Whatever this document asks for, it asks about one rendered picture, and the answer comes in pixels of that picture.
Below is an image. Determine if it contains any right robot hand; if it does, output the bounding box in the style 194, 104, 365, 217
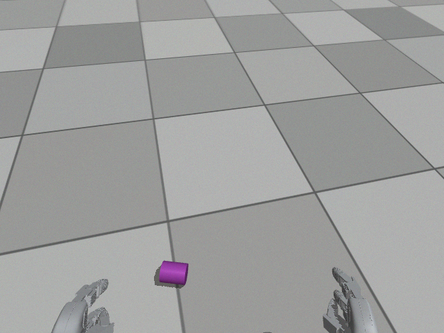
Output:
323, 267, 378, 333

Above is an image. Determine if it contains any left robot hand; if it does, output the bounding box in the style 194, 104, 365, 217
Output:
51, 279, 114, 333

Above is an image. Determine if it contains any can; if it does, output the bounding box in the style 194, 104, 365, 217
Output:
159, 261, 188, 285

